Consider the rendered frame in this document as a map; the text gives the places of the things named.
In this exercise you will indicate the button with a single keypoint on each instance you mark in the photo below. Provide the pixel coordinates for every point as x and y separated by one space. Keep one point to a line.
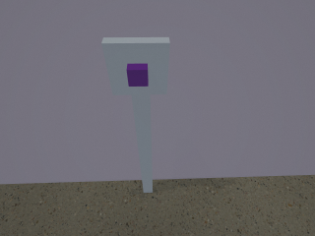
137 74

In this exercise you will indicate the panel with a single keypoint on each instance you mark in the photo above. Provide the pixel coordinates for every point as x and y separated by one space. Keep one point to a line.
118 53

